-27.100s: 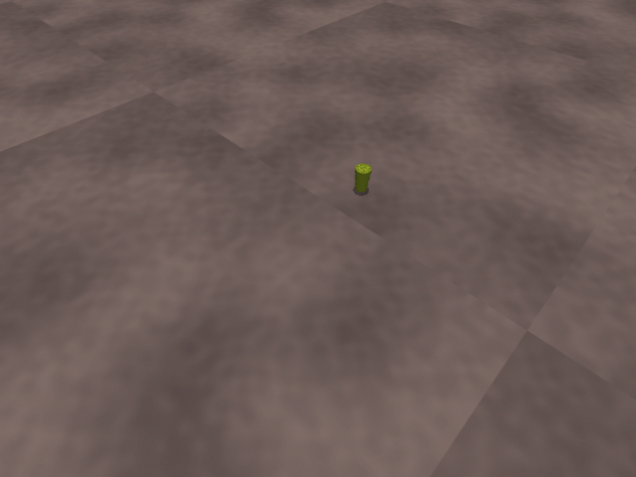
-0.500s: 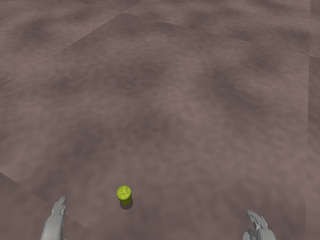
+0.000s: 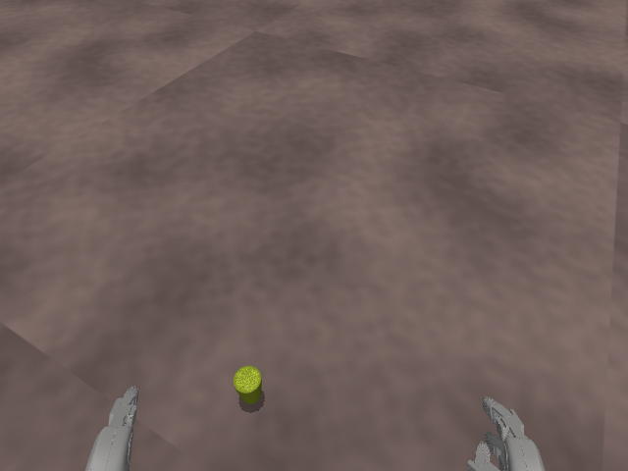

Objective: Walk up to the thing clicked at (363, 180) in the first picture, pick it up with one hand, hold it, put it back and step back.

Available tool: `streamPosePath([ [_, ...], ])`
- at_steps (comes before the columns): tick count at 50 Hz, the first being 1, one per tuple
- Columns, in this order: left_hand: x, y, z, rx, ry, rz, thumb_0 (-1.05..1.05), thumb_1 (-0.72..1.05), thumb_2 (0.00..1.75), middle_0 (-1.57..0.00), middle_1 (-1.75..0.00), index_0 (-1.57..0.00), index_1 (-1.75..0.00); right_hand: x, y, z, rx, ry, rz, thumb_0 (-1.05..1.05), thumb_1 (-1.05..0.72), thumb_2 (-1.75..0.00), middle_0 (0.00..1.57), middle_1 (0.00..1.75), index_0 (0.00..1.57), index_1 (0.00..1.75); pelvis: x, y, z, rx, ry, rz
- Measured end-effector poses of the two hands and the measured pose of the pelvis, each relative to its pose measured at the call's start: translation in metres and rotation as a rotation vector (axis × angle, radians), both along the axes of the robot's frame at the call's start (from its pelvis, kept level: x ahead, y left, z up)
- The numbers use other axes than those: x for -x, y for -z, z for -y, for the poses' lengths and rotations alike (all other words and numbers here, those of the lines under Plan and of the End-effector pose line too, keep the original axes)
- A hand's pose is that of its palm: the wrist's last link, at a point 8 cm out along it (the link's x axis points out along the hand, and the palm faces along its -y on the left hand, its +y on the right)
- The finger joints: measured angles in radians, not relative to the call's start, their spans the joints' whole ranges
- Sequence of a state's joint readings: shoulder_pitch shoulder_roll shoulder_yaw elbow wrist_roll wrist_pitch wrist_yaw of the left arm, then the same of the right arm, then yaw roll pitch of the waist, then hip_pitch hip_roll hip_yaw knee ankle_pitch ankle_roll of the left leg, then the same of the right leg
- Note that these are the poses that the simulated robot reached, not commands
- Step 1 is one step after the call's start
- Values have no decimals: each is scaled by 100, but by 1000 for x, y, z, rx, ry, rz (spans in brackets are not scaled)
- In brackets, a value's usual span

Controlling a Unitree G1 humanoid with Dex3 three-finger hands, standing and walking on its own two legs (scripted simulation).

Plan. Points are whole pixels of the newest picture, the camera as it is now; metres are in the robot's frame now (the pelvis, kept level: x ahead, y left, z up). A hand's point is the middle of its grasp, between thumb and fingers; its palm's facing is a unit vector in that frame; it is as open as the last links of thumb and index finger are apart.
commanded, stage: home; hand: left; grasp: from the side
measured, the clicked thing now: (249, 387) +0.49 +0.18 -0.66
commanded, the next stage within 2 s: stand in 1.16 s
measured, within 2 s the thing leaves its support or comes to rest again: neither
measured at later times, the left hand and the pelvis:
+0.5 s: hand out of the picture +0.16 +0.18 -0.05, palm faces +0.09 -0.95 -0.29, open 17.3 cm; pelvis -0.01 +0.00 +0.00, yaw +0 degrees
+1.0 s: hand (168, 465) +0.17 +0.18 -0.05, palm faces +0.09 -0.96 -0.28, open 17.3 cm; pelvis +0.00 +0.00 +0.00, yaw +0 degrees
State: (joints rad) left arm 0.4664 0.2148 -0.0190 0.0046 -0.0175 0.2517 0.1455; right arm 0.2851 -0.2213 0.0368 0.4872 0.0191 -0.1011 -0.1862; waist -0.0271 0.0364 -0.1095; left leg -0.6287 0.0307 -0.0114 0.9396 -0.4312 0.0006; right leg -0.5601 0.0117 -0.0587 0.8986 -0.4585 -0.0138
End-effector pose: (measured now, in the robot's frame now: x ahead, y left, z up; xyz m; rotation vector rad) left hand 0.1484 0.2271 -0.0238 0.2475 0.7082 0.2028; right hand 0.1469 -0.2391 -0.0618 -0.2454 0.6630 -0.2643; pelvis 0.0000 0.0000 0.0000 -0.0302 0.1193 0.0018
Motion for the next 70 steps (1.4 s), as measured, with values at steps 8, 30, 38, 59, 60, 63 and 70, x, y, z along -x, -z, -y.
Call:
streamPosePath([
  [8, 3, 2, 3, 5, 5, -9, -1, -53, 6, -5, -6, -6, -6, 10, 3, 3, -7, 11, -17, 1, -89, -90, 20, 31, 21, 30, 2, 0, 2, -2, 1, 7],
  [30, 7, 2, 3, 7, 3, -3, -1, -51, 7, -6, -7, -6, -6, 5, 1, 1, -7, -8, 13, 1, -90, -90, 20, 31, 21, 30, 6, 0, 3, -5, 1, 9],
  [38, 5, 2, 5, 8, 6, -7, -1, -51, 7, -6, -7, -6, -6, 3, 2, 1, -9, -9, 9, 1, -90, -90, 20, 31, 21, 30, 3, -1, 3, -6, 3, 5],
  [59, 1, 2, 3, 13, 5, -9, -1, -51, 7, -6, -6, -6, -6, 1, 1, 3, -1, -4, 1, 1, -90, -90, 20, 31, 21, 30, 0, -2, 3, -5, 3, 4],
  [60, 1, 2, 3, 13, 5, -10, -1, -51, 7, -6, -6, -6, -6, 1, 1, 2, -1, -4, 0, 1, -90, -90, 20, 31, 21, 30, 0, -2, 2, -5, 3, 4],
  [63, 2, 3, 2, 13, 4, -13, -1, -51, 7, -6, -6, -6, -6, 1, 0, 2, 1, -4, 0, 1, -90, -90, 20, 31, 21, 30, 0, -2, 2, -5, 4, 3],
  [70, 0, 2, 0, 12, 2, -4, -1, -41, 17, -11, -15, -12, -14, 1, 0, -1, 1, -5, 2, 1, -90, -90, 20, 31, 21, 30, 0, -2, 0, -3, 3, 5],
])
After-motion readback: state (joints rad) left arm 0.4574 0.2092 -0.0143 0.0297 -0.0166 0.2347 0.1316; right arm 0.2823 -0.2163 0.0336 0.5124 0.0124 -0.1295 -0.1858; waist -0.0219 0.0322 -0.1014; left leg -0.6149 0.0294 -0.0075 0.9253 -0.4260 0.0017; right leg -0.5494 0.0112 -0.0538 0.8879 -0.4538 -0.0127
